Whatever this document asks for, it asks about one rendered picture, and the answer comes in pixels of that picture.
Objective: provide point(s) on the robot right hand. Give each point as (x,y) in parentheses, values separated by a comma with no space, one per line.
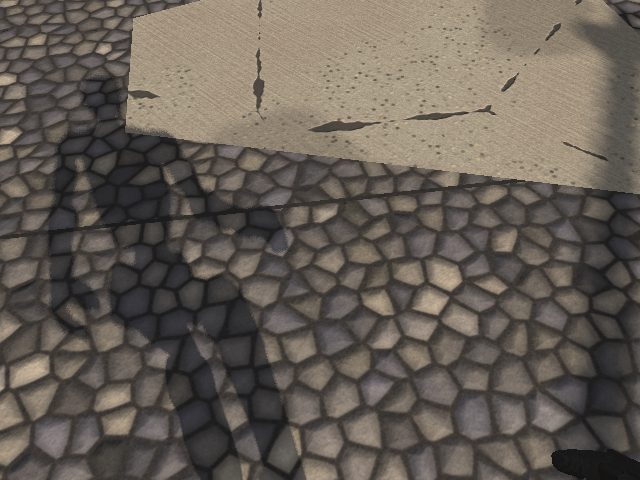
(596,465)

